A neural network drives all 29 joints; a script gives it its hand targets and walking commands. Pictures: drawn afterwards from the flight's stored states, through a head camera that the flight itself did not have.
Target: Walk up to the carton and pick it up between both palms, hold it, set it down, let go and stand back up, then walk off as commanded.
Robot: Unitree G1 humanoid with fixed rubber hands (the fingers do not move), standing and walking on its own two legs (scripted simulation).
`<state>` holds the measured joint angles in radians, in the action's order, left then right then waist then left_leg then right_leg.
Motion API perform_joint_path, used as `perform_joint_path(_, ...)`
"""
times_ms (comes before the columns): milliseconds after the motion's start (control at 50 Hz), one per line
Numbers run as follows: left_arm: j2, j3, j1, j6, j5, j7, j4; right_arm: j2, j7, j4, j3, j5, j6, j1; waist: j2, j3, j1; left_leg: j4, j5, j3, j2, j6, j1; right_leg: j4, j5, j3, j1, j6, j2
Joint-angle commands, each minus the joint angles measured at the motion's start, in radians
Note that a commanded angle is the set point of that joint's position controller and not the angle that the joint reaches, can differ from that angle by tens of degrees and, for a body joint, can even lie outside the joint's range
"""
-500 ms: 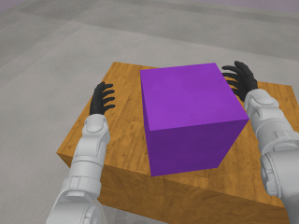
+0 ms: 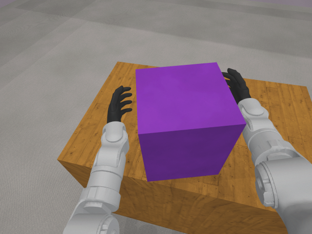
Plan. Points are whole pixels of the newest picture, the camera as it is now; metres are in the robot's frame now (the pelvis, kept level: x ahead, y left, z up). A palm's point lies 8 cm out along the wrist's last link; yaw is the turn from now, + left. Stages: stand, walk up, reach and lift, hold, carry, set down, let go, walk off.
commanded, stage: reach and lift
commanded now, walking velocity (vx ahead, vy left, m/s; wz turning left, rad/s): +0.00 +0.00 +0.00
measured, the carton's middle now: (179, 125) +0.41 +0.03 +0.04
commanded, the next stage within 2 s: none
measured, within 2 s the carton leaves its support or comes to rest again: leaves its support in 1.82 s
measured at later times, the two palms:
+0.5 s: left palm (113, 118) +0.36 +0.19 +0.11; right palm (235, 103) +0.46 -0.10 +0.11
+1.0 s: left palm (114, 119) +0.36 +0.18 +0.11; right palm (235, 105) +0.45 -0.10 +0.11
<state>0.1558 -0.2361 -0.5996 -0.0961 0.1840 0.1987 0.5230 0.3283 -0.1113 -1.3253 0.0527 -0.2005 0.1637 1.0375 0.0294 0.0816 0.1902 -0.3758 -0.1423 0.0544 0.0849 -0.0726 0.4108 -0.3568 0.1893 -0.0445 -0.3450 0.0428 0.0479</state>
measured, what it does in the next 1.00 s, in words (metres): stands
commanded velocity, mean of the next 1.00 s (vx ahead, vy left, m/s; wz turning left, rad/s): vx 0.00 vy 0.00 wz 0.00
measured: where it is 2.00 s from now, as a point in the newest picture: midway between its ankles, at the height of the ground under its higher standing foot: outside the picture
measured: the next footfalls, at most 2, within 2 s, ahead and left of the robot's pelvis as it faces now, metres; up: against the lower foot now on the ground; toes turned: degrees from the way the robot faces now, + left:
none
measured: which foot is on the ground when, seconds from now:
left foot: down 0.00-1.00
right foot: down 0.00-1.00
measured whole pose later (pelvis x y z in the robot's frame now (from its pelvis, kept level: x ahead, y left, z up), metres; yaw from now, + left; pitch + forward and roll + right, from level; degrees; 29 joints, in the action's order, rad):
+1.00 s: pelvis -0.01 +0.00 +0.00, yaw +0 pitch +9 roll -1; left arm 0.24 -0.42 -0.65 -0.12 0.37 0.16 0.52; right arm 0.21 -0.09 -1.31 -0.29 0.13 0.16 1.01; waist 0.01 0.10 0.17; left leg -0.36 -0.12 0.05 0.09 -0.07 0.41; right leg -0.35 0.17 -0.04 -0.34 0.04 0.05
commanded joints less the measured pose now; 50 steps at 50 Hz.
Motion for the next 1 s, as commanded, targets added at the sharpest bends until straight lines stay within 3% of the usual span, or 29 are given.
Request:
perform_joint_path(0, 0.079, 0.018, -0.345, 0.010, 0.010, 0.019, -0.127, -0.069, 0.017, 0.176, -0.046, 0.034, 0.009, 0.334, -0.122, 0.464, 0.003, 0.006, 0.455, -0.139, -0.075, 0.050, -0.192, 0.029, -0.451, 0.016, 0.204, -0.051, 0.044)
perform_joint_path(60, 0.155, 0.055, -0.371, -0.007, 0.012, 0.003, -0.094, -0.127, 0.007, 0.182, -0.065, 0.047, 0.006, 0.374, -0.104, 0.504, -0.026, -0.014, 0.486, -0.120, -0.075, 0.044, -0.248, 0.041, -0.415, 0.006, 0.155, -0.040, 0.047)
perform_joint_path(80, 0.172, 0.039, -0.318, -0.006, 0.027, -0.009, -0.070, -0.159, 0.002, 0.165, -0.074, 0.069, 0.005, 0.340, -0.110, 0.500, -0.009, -0.014, 0.487, -0.122, -0.075, 0.047, -0.238, 0.043, -0.427, 0.001, 0.168, -0.041, 0.038)
perform_joint_path(100, 0.197, 0.049, -0.366, -0.002, 0.035, -0.010, -0.094, -0.189, -0.001, 0.202, -0.067, 0.078, 0.010, 0.360, -0.107, 0.537, -0.020, -0.020, 0.508, -0.121, -0.076, 0.047, -0.263, 0.038, -0.415, 0.002, 0.160, -0.036, 0.047)
perform_joint_path(140, 0.191, 0.006, -0.370, -0.009, 0.080, -0.008, -0.099, -0.181, -0.014, 0.195, -0.119, 0.127, 0.005, 0.362, -0.108, 0.544, -0.005, -0.006, 0.507, -0.113, -0.074, 0.051, -0.274, 0.043, -0.373, -0.004, 0.162, -0.031, 0.042)
perform_joint_path(180, 0.253, -0.009, -0.428, -0.009, 0.100, -0.052, -0.075, -0.321, -0.030, 0.194, -0.139, 0.185, -0.005, 0.356, -0.161, 0.486, -0.022, 0.008, 0.436, -0.122, -0.088, 0.064, -0.247, 0.051, -0.366, 0.000, 0.197, -0.048, 0.026)
perform_joint_path(200, 0.347, 0.012, -0.438, 0.000, 0.128, -0.076, -0.055, -0.421, -0.054, 0.223, -0.141, 0.245, 0.008, 0.387, -0.168, 0.490, -0.004, 0.022, 0.448, -0.138, -0.081, 0.069, -0.252, 0.045, -0.390, -0.009, 0.203, -0.054, 0.024)
perform_joint_path(220, 0.386, 0.034, -0.410, 0.002, 0.134, -0.092, -0.060, -0.465, -0.062, 0.198, -0.166, 0.272, 0.010, 0.341, -0.153, 0.496, -0.036, 0.013, 0.466, -0.138, -0.082, 0.060, -0.277, 0.044, -0.419, -0.015, 0.209, -0.050, 0.019)
perform_joint_path(240, 0.429, 0.037, -0.462, 0.001, 0.149, -0.100, -0.084, -0.507, -0.082, 0.170, -0.185, 0.288, 0.018, 0.368, -0.133, 0.501, -0.023, 0.009, 0.513, -0.135, -0.075, 0.053, -0.300, 0.041, -0.405, -0.020, 0.181, -0.043, 0.030)
perform_joint_path(300, 0.464, 0.067, -0.383, -0.011, 0.163, -0.105, -0.071, -0.512, -0.092, 0.147, -0.241, 0.338, 0.036, 0.303, -0.098, 0.541, -0.044, 0.014, 0.553, -0.139, -0.066, 0.041, -0.357, 0.053, -0.405, -0.039, 0.174, -0.028, 0.028)
perform_joint_path(320, 0.444, 0.043, -0.371, -0.011, 0.171, -0.105, -0.038, -0.503, -0.098, 0.145, -0.235, 0.337, 0.038, 0.317, -0.102, 0.505, -0.017, 0.014, 0.552, -0.141, -0.069, 0.046, -0.334, 0.056, -0.396, -0.034, 0.185, -0.026, 0.025)
perform_joint_path(360, 0.424, 0.019, -0.388, -0.013, 0.186, -0.109, -0.046, -0.504, -0.097, 0.114, -0.268, 0.369, 0.028, 0.298, -0.126, 0.460, -0.026, 0.024, 0.519, -0.147, -0.073, 0.051, -0.314, 0.059, -0.388, -0.030, 0.195, -0.032, 0.018)
perform_joint_path(400, 0.431, 0.013, -0.378, -0.012, 0.183, -0.111, -0.041, -0.505, -0.102, 0.127, -0.257, 0.368, 0.037, 0.278, -0.148, 0.449, -0.023, 0.024, 0.517, -0.149, -0.070, 0.054, -0.315, 0.064, -0.382, -0.029, 0.211, -0.031, 0.020)
perform_joint_path(420, 0.438, 0.026, -0.397, -0.005, 0.187, -0.106, -0.066, -0.505, -0.105, 0.122, -0.273, 0.373, 0.036, 0.285, -0.115, 0.454, -0.029, 0.030, 0.507, -0.151, -0.065, 0.046, -0.327, 0.069, -0.328, -0.043, 0.178, -0.026, 0.025)
perform_joint_path(460, 0.435, 0.032, -0.397, -0.003, 0.183, -0.104, -0.067, -0.505, -0.110, 0.144, -0.259, 0.364, 0.045, 0.307, -0.115, 0.482, -0.017, 0.023, 0.530, -0.148, -0.068, 0.041, -0.344, 0.067, -0.330, -0.044, 0.197, -0.022, 0.028)
perform_joint_path(500, 0.412, 0.002, -0.405, -0.013, 0.185, -0.109, -0.010, -0.510, -0.107, 0.112, -0.274, 0.372, 0.027, 0.299, -0.137, 0.420, -0.031, 0.042, 0.454, -0.150, -0.070, 0.057, -0.320, 0.079, -0.272, -0.036, 0.184, -0.030, 0.019)
perform_joint_path(540, 0.429, 0.016, -0.411, 0.001, 0.181, -0.107, -0.032, -0.520, -0.105, 0.123, -0.280, 0.387, 0.040, 0.297, -0.143, 0.432, -0.021, 0.029, 0.478, -0.159, -0.070, 0.057, -0.299, 0.077, -0.302, -0.031, 0.200, -0.027, 0.014)
perform_joint_path(560, 0.431, 0.031, -0.427, 0.002, 0.184, -0.101, -0.071, -0.517, -0.104, 0.145, -0.290, 0.384, 0.042, 0.296, -0.116, 0.458, -0.035, 0.030, 0.497, -0.158, -0.067, 0.048, -0.328, 0.069, -0.324, -0.042, 0.191, -0.026, 0.020)
perform_joint_path(600, 0.423, 0.022, -0.410, -0.008, 0.188, -0.104, -0.029, -0.519, -0.102, 0.129, -0.298, 0.391, 0.033, 0.290, -0.131, 0.447, -0.039, 0.032, 0.452, -0.161, -0.068, 0.058, -0.317, 0.076, -0.289, -0.040, 0.191, -0.028, 0.017)
perform_joint_path(620, 0.418, 0.015, -0.421, -0.006, 0.184, -0.101, -0.038, -0.510, -0.104, 0.141, -0.287, 0.393, 0.033, 0.306, -0.133, 0.459, -0.023, 0.034, 0.464, -0.161, -0.069, 0.062, -0.317, 0.075, -0.280, -0.034, 0.186, -0.025, 0.018)
perform_joint_path(660, 0.421, 0.024, -0.435, -0.010, 0.190, -0.098, -0.014, -0.505, -0.104, 0.140, -0.308, 0.405, 0.034, 0.318, -0.118, 0.432, -0.038, 0.039, 0.447, -0.151, -0.068, 0.055, -0.306, 0.076, -0.262, -0.047, 0.165, -0.025, 0.017)
perform_joint_path(700, 0.425, 0.005, -0.449, -0.005, 0.192, -0.099, -0.015, -0.543, -0.105, 0.150, -0.280, 0.392, 0.033, 0.333, -0.136, 0.444, -0.009, 0.035, 0.447, -0.164, -0.069, 0.069, -0.308, 0.076, -0.267, -0.035, 0.181, -0.032, 0.012)
perform_joint_path(760, 0.440, 0.030, -0.440, 0.001, 0.188, -0.098, -0.028, -0.545, -0.101, 0.142, -0.301, 0.405, 0.038, 0.318, -0.126, 0.475, -0.034, 0.044, 0.453, -0.162, -0.072, 0.060, -0.308, 0.068, -0.283, -0.042, 0.180, -0.031, 0.019)
perform_joint_path(780, 0.440, 0.032, -0.458, 0.001, 0.178, -0.095, -0.033, -0.544, -0.102, 0.182, -0.292, 0.393, 0.045, 0.338, -0.123, 0.490, -0.031, 0.036, 0.471, -0.158, -0.066, 0.056, -0.342, 0.071, -0.284, -0.042, 0.170, -0.029, 0.020)
perform_joint_path(840, 0.435, 0.030, -0.440, -0.001, 0.177, -0.099, -0.027, -0.549, -0.105, 0.120, -0.299, 0.400, 0.033, 0.296, -0.128, 0.451, -0.034, 0.038, 0.465, -0.159, -0.069, 0.061, -0.328, 0.076, -0.300, -0.036, 0.155, -0.035, 0.011)
perform_joint_path(860, 0.435, 0.026, -0.437, -0.002, 0.186, -0.101, 0.008, -0.555, -0.099, 0.150, -0.289, 0.404, 0.040, 0.316, -0.143, 0.455, -0.017, 0.033, 0.450, -0.161, -0.072, 0.064, -0.315, 0.074, -0.278, -0.040, 0.166, -0.035, 0.014)
perform_joint_path(880, 0.432, 0.027, -0.443, 0.001, 0.186, -0.101, -0.009, -0.556, -0.095, 0.142, -0.289, 0.407, 0.041, 0.297, -0.157, 0.435, -0.027, 0.038, 0.471, -0.163, -0.069, 0.064, -0.311, 0.070, -0.312, -0.049, 0.177, -0.040, 0.020)
perform_joint_path(920, 0.439, 0.042, -0.421, 0.009, 0.169, -0.103, -0.006, -0.552, -0.094, 0.159, -0.278, 0.387, 0.056, 0.310, -0.143, 0.470, -0.030, 0.033, 0.499, -0.153, -0.067, 0.062, -0.332, 0.068, -0.354, -0.044, 0.183, -0.041, 0.016)
perform_joint_path(980, 0.429, 0.031, -0.455, 0.004, 0.185, -0.097, -0.009, -0.551, -0.090, 0.151, -0.282, 0.393, 0.040, 0.316, -0.124, 0.444, -0.030, 0.037, 0.455, -0.159, -0.069, 0.062, -0.314, 0.070, -0.307, -0.042, 0.184, -0.035, 0.014)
